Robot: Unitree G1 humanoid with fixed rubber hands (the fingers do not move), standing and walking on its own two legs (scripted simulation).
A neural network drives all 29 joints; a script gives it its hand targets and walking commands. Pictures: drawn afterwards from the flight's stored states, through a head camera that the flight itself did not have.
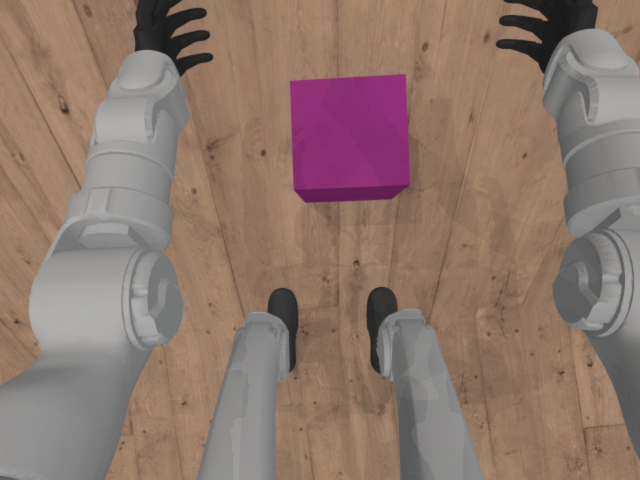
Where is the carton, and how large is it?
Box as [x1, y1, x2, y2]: [290, 74, 409, 202]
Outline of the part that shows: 405,74 290,81 294,190 305,202 387,199 393,197 409,184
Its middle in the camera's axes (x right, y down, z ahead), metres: +0.06 -0.19 +0.83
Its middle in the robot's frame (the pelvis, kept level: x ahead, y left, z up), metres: +0.56 -0.03 -0.52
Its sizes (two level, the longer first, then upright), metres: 0.210 0.200 0.250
